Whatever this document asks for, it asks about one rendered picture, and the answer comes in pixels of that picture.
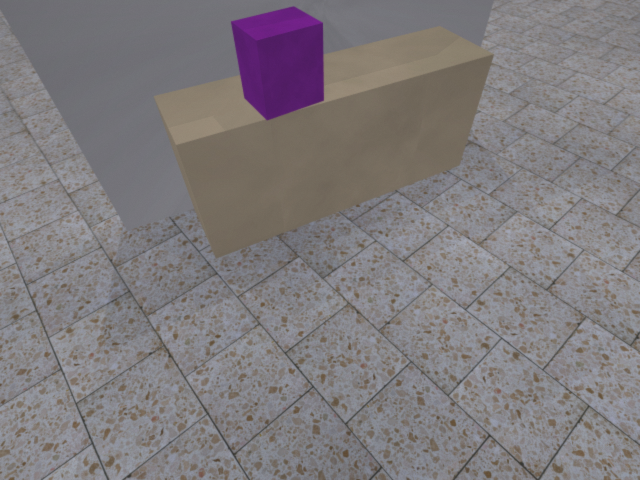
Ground pedestal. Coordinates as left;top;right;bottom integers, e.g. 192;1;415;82
154;26;494;259

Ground carton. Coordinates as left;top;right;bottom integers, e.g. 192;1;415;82
231;6;324;120

